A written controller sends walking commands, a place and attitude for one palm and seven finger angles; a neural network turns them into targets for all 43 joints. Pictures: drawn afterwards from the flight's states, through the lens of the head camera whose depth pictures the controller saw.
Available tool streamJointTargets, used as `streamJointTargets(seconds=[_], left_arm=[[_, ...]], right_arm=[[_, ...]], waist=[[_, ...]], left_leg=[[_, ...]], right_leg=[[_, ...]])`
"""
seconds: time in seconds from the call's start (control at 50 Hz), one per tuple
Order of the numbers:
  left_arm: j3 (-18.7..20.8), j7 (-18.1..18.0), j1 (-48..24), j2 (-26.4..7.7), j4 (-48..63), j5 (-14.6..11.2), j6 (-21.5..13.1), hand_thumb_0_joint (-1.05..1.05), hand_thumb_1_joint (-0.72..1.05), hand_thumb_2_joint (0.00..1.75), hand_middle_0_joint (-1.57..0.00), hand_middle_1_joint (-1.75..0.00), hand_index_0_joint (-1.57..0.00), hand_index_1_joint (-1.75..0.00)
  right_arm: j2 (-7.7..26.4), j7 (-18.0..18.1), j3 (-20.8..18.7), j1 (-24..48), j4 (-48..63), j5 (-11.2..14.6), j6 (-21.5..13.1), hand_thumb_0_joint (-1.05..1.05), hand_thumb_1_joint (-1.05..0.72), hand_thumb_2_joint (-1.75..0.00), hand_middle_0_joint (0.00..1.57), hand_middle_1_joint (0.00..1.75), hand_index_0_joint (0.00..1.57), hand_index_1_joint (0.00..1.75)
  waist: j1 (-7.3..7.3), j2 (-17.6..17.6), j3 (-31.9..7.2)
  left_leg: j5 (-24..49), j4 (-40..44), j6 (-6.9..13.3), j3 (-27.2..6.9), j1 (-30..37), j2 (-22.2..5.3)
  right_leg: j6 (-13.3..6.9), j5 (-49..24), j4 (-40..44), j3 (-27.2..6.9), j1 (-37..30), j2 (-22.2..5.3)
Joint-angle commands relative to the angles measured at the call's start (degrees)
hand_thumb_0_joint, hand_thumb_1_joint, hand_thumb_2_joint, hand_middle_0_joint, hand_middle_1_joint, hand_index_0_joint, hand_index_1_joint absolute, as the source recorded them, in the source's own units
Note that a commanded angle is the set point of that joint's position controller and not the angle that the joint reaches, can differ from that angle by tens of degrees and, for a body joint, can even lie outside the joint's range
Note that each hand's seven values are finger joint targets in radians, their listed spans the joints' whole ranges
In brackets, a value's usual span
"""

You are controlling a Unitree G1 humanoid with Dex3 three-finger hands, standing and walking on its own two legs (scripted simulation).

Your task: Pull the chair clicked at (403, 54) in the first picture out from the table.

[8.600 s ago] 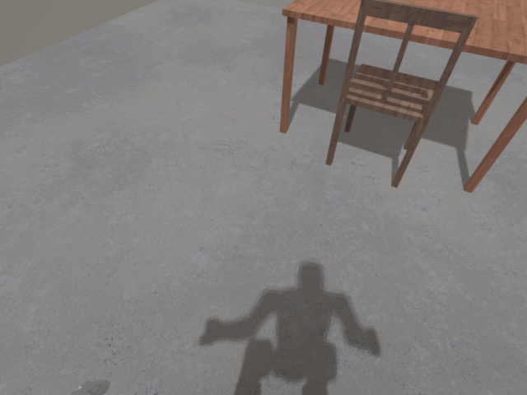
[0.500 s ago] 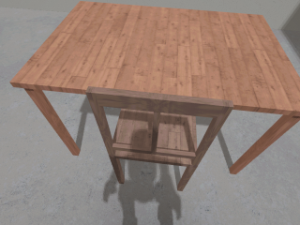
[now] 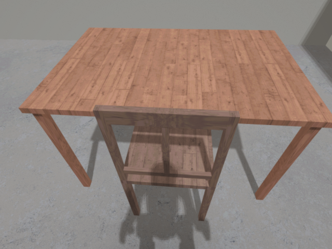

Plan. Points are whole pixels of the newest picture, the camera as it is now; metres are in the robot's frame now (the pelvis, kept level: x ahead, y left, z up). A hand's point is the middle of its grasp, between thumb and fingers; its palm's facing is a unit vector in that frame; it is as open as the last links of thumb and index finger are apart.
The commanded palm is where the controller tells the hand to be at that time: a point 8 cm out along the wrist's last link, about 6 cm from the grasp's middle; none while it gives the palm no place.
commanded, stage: come to a stop and stand still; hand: left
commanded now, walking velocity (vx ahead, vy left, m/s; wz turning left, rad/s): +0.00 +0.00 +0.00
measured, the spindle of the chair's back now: (166, 151) +0.46 +0.03 -0.11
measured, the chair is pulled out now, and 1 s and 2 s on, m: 0.00 0.00 0.00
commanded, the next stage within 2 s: look again from close up in 0.08 s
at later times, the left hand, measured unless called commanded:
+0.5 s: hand out of the picture +0.02 +0.17 -0.17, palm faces +0.01 -0.98 -0.21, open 7.3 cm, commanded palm none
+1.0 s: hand out of the picture -0.01 +0.16 -0.17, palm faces +0.03 -0.98 -0.18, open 7.3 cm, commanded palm none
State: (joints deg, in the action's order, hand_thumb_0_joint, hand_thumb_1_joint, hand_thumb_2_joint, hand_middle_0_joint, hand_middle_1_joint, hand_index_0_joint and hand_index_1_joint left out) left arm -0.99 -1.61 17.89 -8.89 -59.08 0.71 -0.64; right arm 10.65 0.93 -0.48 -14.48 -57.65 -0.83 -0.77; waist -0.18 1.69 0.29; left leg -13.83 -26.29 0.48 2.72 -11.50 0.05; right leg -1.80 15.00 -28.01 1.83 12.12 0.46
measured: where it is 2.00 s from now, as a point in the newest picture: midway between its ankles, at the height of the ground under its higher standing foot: outside the picture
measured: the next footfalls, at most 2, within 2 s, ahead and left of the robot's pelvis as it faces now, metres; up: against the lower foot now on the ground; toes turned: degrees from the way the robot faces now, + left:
none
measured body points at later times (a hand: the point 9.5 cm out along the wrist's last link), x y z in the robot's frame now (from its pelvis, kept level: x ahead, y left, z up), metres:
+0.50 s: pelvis +0.01 +0.00 +0.00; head +0.02 -0.01 +0.45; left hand +0.02 +0.22 -0.15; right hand +0.01 -0.22 -0.16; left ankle +0.00 +0.11 -0.74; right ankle +0.00 -0.10 -0.74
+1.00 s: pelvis +0.01 -0.01 +0.00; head +0.01 -0.01 +0.45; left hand -0.01 +0.21 -0.15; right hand +0.01 -0.22 -0.16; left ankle +0.00 +0.11 -0.74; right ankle +0.00 -0.10 -0.74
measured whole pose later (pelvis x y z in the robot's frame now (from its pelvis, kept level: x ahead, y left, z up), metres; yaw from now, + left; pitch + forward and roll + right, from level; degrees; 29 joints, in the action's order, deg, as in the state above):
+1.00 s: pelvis +0.01 -0.01 +0.00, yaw +0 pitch -1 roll +1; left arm -1.4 -1.7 18.4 -7.7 -63.8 0.4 -1.2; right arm 8.3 1.5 0.6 -15.9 -65.6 -0.3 -1.4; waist 0.4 0.1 1.5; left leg -12.6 -22.7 0.0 2.3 -8.8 0.0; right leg -2.2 14.3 -25.1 2.2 9.6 0.7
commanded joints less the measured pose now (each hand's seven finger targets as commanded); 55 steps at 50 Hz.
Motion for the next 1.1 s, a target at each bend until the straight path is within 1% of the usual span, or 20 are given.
streamJointTargets(seconds=[0.0, 0.08, 0.16, 0.18, 0.24, 0.32, 0.36, 0.38, 0.46, 0.48, 0.56, 0.6, 0.66, 0.68, 0.76, 0.78, 0.86, 0.88, 0.92, 1.08], left_arm=[[1.8, -0.5, 1.5, -7.1, 2.8, 0.1, -1.1, 0.0, 0.9, 0.9, -0.2, -0.3, -0.2, -0.3], [1.5, -0.4, 1.6, -7.0, 1.8, -0.1, -1.3, 0.0, 0.9, 0.9, -0.2, -0.3, -0.2, -0.3], [1.4, -0.6, 2.4, -6.8, 0.6, -0.3, -1.6, 0.0, 0.9, 0.9, -0.2, -0.3, -0.2, -0.3], [1.4, -0.6, 2.2, -6.7, 0.4, -0.3, -1.4, 0.0, 0.9, 0.9, -0.2, -0.3, -0.2, -0.3], [1.3, -0.7, 2.5, -6.5, -0.6, -0.3, -1.6, 0.0, 0.9, 0.9, -0.2, -0.3, -0.2, -0.3], [1.2, -0.8, 2.9, -6.2, -1.6, -0.4, -1.5, 0.0, 0.9, 0.9, -0.2, -0.3, -0.2, -0.3], [1.1, -0.9, 2.8, -6.2, -1.8, -0.3, -1.6, 0.0, 0.9, 0.9, -0.2, -0.3, -0.2, -0.3], [1.1, -0.8, 2.5, -6.0, -1.9, -0.4, -1.4, 0.0, 0.9, 0.9, -0.2, -0.3, -0.2, -0.3], [1.1, -0.9, 2.9, -5.9, -2.3, -0.2, -1.5, 0.0, 0.9, 0.9, -0.2, -0.3, -0.2, -0.3], [1.1, -0.9, 2.7, -5.8, -2.3, -0.2, -1.4, 0.0, 0.9, 0.9, -0.2, -0.3, -0.2, -0.3], [1.1, -0.9, 3.1, -5.6, -2.4, -0.1, -1.4, 0.0, 0.9, 0.9, -0.2, -0.3, -0.2, -0.3], [1.0, -0.8, 2.8, -5.4, -2.5, -0.1, -1.2, 0.0, 0.9, 0.9, -0.2, -0.3, -0.2, -0.3], [1.1, -0.8, 3.4, -5.5, -2.7, -0.1, -1.4, 0.0, 0.9, 0.9, -0.2, -0.3, -0.2, -0.3], [1.0, -0.8, 3.2, -5.5, -2.6, -0.1, -1.3, 0.0, 0.9, 0.9, -0.2, -0.3, -0.2, -0.3], [1.1, -0.7, 3.6, -5.4, -2.8, 0.0, -1.4, 0.0, 0.9, 0.9, -0.2, -0.3, -0.2, -0.3], [1.0, -0.7, 3.7, -5.5, -2.8, -0.1, -1.3, 0.0, 0.9, 0.9, -0.2, -0.3, -0.2, -0.3], [1.1, -0.7, 4.2, -5.3, -3.0, -0.1, -1.4, 0.0, 0.9, 0.9, -0.2, -0.3, -0.2, -0.3], [1.0, -0.6, 4.0, -5.2, -2.9, -0.1, -1.3, 0.0, 0.9, 0.9, -0.2, -0.3, -0.2, -0.3], [1.0, -0.7, 4.3, -5.1, -3.0, -0.1, -1.3, 0.0, 0.9, 0.9, -0.2, -0.3, -0.2, -0.3], [1.0, -0.6, 4.8, -4.9, -3.0, -0.1, -1.4, 0.0, 0.9, 0.9, -0.2, -0.3, -0.2, -0.3]], right_arm=[[5.0, -0.1, -0.3, -3.6, 0.8, -0.1, -0.7, 0.0, -0.9, -0.9, 0.2, 0.3, 0.2, 0.3], [4.5, 0.1, 0.2, -4.0, -1.1, 0.2, -1.2, 0.0, -0.9, -0.9, 0.2, 0.3, 0.2, 0.3], [4.4, 0.3, 0.5, -5.2, -3.1, 0.3, -1.5, 0.0, -0.9, -0.9, 0.2, 0.3, 0.2, 0.3], [3.9, 0.4, 0.5, -5.2, -3.5, 0.4, -1.4, 0.0, -0.9, -0.9, 0.2, 0.3, 0.2, 0.3], [4.0, 0.5, 0.6, -6.0, -4.6, 0.4, -1.5, 0.0, -0.9, -0.9, 0.2, 0.3, 0.2, 0.3], [3.5, 0.7, 0.6, -5.9, -5.7, 0.5, -1.5, 0.0, -0.9, -0.9, 0.2, 0.3, 0.2, 0.3], [3.4, 0.7, 0.6, -6.1, -6.0, 0.5, -1.4, 0.0, -0.9, -0.9, 0.2, 0.3, 0.2, 0.3], [3.1, 0.8, 0.5, -5.7, -6.0, 0.5, -1.3, 0.0, -0.9, -0.9, 0.2, 0.3, 0.2, 0.3], [3.1, 0.8, 0.5, -5.7, -6.4, 0.5, -1.3, 0.0, -0.9, -0.9, 0.2, 0.3, 0.2, 0.3], [2.9, 0.9, 0.4, -5.3, -6.3, 0.5, -1.2, 0.0, -0.9, -0.9, 0.2, 0.3, 0.2, 0.3], [3.0, 0.8, 0.3, -4.9, -6.3, 0.5, -1.2, 0.0, -0.9, -0.9, 0.2, 0.3, 0.2, 0.3], [3.0, 0.8, 0.4, -4.6, -6.3, 0.5, -1.1, 0.0, -0.9, -0.9, 0.2, 0.3, 0.2, 0.3], [3.0, 0.8, 0.4, -4.3, -6.3, 0.5, -1.2, 0.0, -0.9, -0.9, 0.2, 0.3, 0.2, 0.3], [2.9, 0.8, 0.3, -4.1, -6.1, 0.6, -1.1, 0.0, -0.9, -0.9, 0.2, 0.3, 0.2, 0.3], [3.1, 0.8, 0.4, -4.3, -6.1, 0.5, -1.2, 0.0, -0.9, -0.9, 0.2, 0.3, 0.2, 0.3], [2.9, 0.8, 0.4, -3.9, -6.1, 0.6, -1.1, 0.0, -0.9, -0.9, 0.2, 0.3, 0.2, 0.3], [2.9, 0.8, 0.5, -4.4, -6.3, 0.6, -1.2, 0.0, -0.9, -0.9, 0.2, 0.3, 0.2, 0.3], [2.6, 0.8, 0.4, -4.1, -6.3, 0.6, -1.0, 0.0, -0.9, -0.9, 0.2, 0.3, 0.2, 0.3], [2.7, 0.7, 0.5, -4.4, -6.3, 0.5, -1.0, 0.0, -0.9, -0.9, 0.2, 0.3, 0.2, 0.3], [2.1, 0.8, 0.4, -5.3, -6.7, 0.6, -1.1, 0.0, -0.9, -0.9, 0.2, 0.3, 0.2, 0.3]], waist=[[-0.18, -3.4, 3.6], [0.27, -1.8, 2.9], [0.46, -1.8, 0.9], [0.62, -1.5, 2.2], [0.51, -2.6, 1.1], [0.62, -2.1, 1.5], [0.44, -2.7, 1.9], [0.58, -1.9, 3.4], [0.31, -2.7, 2.4], [0.45, -2.5, 3.6], [0.3, -3.1, 3.4], [0.34, -2.4, 5.2], [0.41, -2.6, 3.3], [0.39, -2.4, 4.8], [0.39, -2.6, 3.2], [0.59, -1.4, 4.2], [0.51, -2.2, 3.4], [0.52, -2.4, 5.2], [0.52, -2.1, 4.9], [0.59, -3.0, 4.0]], left_leg=[[-2.0, 6.4, 1.0, -5.7, -0.6, -4.2], [2.5, 6.6, 1.1, -5.6, -0.1, -4.7], [7.4, 5.6, 1.0, -5.4, 0.9, -5.0], [7.0, 6.0, 1.1, -5.4, 0.3, -5.0], [9.0, 5.4, 1.0, -5.3, 1.1, -5.0], [10.3, 5.2, 0.9, -5.0, 1.9, -5.1], [9.8, 5.3, 0.8, -4.7, 2.0, -5.2], [9.4, 5.7, 0.9, -4.7, 1.5, -5.2], [9.8, 5.5, 0.9, -4.8, 2.8, -5.2], [9.1, 5.9, 0.9, -4.7, 2.5, -5.3], [8.8, 5.8, 0.9, -4.8, 3.1, -5.2], [7.7, 6.4, 0.9, -4.9, 2.3, -5.1], [8.7, 6.2, 0.9, -4.9, 3.8, -5.2], [7.6, 6.7, 1.0, -4.9, 3.1, -5.1], [7.6, 6.7, 0.9, -5.0, 3.6, -5.0], [7.1, 6.9, 0.9, -4.9, 3.3, -5.0], [6.9, 6.7, 0.9, -5.0, 3.3, -4.9], [6.0, 7.2, 0.9, -5.0, 2.5, -4.9], [5.5, 7.1, 0.8, -5.2, 2.5, -4.7], [6.4, 6.9, 1.0, -5.0, 2.6, -4.7]], right_leg=[[-0.7, 6.0, 9.3, -7.6, 4.4, -5.4], [-0.8, 0.3, 8.3, -6.8, 2.4, -5.7], [-1.0, -7.4, 6.4, -6.4, -0.4, -6.2], [-1.0, -7.1, 6.6, -6.2, -0.1, -6.0], [-1.0, -10.3, 6.0, -6.2, -1.3, -6.3], [-1.0, -12.5, 5.8, -6.1, -1.3, -6.5], [-1.0, -12.9, 6.0, -6.3, -1.2, -6.6], [-0.9, -12.1, 6.4, -6.0, -0.5, -6.3], [-0.8, -12.6, 6.4, -6.3, -0.6, -6.4], [-0.7, -11.7, 6.8, -6.2, 0.1, -6.2], [-0.6, -11.3, 7.3, -6.5, 0.4, -6.3], [-0.6, -8.9, 7.8, -6.2, 1.5, -6.1], [-0.5, -10.2, 7.8, -6.3, 0.6, -6.3], [-0.5, -8.9, 8.3, -6.4, 1.4, -6.0], [-0.6, -8.4, 8.4, -6.4, 0.8, -6.3], [-0.6, -7.7, 8.9, -6.4, 1.2, -6.1], [-0.6, -7.3, 9.0, -6.5, 0.8, -6.3], [-0.6, -6.1, 9.4, -6.3, 1.7, -6.0], [-0.6, -4.8, 9.5, -6.6, 2.0, -6.1], [-0.6, -6.4, 9.4, -6.3, 1.1, -6.1]])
